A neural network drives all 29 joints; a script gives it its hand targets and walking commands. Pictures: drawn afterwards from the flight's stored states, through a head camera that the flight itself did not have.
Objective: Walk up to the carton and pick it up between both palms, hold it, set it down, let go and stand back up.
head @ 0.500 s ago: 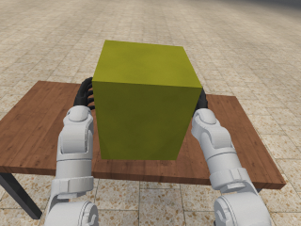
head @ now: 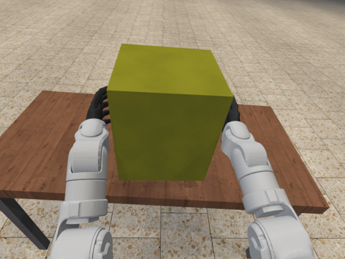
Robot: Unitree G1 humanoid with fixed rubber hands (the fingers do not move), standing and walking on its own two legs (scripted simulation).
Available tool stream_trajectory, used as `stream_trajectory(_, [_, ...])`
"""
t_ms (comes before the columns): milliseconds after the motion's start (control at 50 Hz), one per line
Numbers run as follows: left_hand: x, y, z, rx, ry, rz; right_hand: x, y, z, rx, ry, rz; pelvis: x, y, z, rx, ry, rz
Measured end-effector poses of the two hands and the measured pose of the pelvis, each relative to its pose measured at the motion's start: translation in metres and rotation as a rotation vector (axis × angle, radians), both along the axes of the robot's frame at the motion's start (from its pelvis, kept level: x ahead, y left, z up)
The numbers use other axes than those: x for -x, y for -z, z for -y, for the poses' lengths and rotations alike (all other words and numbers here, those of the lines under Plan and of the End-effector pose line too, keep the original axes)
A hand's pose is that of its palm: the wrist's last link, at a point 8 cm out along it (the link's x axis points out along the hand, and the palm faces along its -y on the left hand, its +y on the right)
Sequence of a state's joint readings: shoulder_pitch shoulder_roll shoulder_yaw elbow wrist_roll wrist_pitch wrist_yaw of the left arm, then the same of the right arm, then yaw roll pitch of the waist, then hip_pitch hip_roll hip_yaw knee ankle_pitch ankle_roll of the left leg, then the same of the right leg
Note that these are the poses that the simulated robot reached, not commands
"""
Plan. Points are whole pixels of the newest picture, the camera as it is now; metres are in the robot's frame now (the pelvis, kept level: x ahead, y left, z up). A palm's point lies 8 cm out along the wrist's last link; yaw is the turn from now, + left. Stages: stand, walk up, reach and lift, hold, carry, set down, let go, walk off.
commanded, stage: hold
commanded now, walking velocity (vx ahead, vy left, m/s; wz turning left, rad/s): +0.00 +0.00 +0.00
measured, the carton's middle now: (164, 115) +0.40 +0.00 +0.17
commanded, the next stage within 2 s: none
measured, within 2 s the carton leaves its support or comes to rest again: neither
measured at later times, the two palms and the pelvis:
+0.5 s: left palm (96, 121) +0.36 +0.15 +0.18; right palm (230, 122) +0.36 -0.15 +0.18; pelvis +0.00 +0.00 +0.00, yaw +0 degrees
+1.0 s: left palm (93, 125) +0.35 +0.16 +0.18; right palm (228, 125) +0.35 -0.14 +0.18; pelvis +0.00 +0.00 +0.00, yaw +0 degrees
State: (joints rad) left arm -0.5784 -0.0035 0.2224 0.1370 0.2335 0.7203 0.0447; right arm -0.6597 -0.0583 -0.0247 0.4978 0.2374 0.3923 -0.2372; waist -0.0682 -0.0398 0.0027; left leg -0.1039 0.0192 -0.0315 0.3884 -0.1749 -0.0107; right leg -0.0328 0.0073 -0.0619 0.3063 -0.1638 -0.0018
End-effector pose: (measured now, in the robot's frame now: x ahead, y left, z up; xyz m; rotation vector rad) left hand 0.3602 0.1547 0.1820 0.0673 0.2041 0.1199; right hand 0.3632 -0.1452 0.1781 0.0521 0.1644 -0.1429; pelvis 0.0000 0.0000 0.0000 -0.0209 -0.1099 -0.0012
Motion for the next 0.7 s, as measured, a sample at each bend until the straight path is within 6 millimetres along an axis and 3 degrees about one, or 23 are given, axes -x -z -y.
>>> stream_trajectory(700, [0.0015, -0.0013, -0.0003, 0.006, -0.003, -0.002, 0.0008, -0.0026, -0.0003, -0.003, 0.0, -0.001, 0.0024, 0.0001, 0.0017, -0.001, -0.003, -0.004])
